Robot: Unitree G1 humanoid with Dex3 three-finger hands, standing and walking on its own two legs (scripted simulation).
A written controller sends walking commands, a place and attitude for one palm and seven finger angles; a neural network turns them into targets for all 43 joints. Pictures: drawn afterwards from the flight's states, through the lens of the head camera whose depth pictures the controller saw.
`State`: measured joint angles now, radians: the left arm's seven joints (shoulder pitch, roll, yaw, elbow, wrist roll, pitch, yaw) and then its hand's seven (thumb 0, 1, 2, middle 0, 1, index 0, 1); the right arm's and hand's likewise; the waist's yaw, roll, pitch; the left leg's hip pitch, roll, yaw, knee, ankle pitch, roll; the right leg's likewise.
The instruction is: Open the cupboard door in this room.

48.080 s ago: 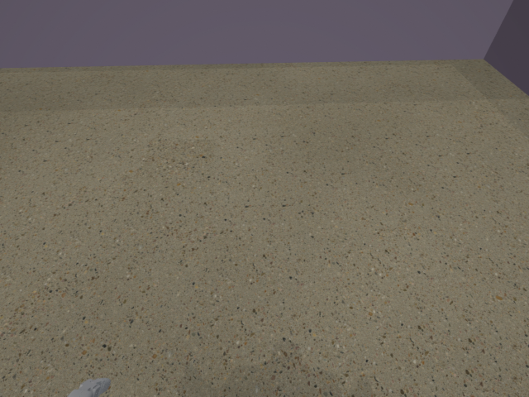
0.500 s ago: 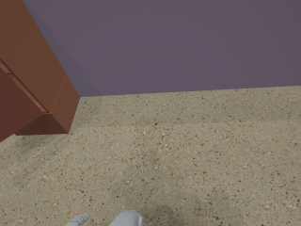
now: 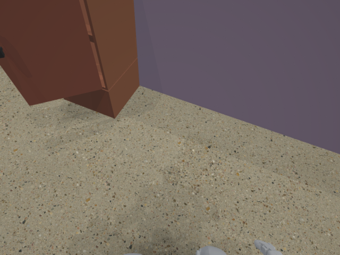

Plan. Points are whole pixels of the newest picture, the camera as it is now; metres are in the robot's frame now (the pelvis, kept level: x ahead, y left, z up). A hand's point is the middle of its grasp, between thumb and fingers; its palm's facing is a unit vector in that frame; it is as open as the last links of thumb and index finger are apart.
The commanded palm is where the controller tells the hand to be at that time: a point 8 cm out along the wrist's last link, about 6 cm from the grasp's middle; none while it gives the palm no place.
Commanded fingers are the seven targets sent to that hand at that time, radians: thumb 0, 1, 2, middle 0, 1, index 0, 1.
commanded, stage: turn to face it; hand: left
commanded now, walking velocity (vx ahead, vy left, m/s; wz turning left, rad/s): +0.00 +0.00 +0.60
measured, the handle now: out of the picture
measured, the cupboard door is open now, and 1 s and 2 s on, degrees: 46 46 46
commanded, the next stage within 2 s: take the last steps up to it in 0.66 s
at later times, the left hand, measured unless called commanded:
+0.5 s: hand out of the picture +0.07 +0.15 -0.13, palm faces +0.24 -0.93 -0.28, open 7.4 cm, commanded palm none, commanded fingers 0.00 0.90 0.90 -0.20 -0.30 -0.20 -0.30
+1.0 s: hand out of the picture -0.07 +0.17 -0.16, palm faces +0.50 -0.84 -0.21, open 7.4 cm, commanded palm none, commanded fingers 0.00 0.90 0.90 -0.20 -0.30 -0.20 -0.30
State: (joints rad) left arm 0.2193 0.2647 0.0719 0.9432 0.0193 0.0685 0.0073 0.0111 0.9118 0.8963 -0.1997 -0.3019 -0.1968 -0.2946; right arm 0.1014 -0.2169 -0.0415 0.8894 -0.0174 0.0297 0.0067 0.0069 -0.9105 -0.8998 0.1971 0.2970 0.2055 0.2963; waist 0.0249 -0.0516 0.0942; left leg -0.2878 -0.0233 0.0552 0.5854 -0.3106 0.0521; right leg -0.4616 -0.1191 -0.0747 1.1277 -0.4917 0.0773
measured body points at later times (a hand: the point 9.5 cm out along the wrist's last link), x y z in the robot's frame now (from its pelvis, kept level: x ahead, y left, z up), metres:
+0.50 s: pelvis +0.01 -0.06 +0.01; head +0.06 -0.09 +0.45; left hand +0.05 +0.20 -0.11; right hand +0.11 -0.31 -0.16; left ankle -0.06 +0.07 -0.64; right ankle +0.01 -0.16 -0.73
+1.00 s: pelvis +0.01 -0.02 +0.01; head +0.03 +0.01 +0.46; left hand -0.09 +0.22 -0.15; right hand +0.21 -0.18 -0.13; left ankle -0.04 +0.06 -0.73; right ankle +0.05 -0.16 -0.65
